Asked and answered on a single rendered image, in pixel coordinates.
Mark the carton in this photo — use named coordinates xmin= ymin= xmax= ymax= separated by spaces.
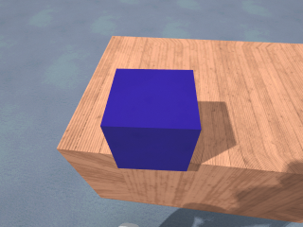
xmin=100 ymin=68 xmax=202 ymax=171

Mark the pedestal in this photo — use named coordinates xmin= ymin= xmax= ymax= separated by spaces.
xmin=57 ymin=36 xmax=303 ymax=223

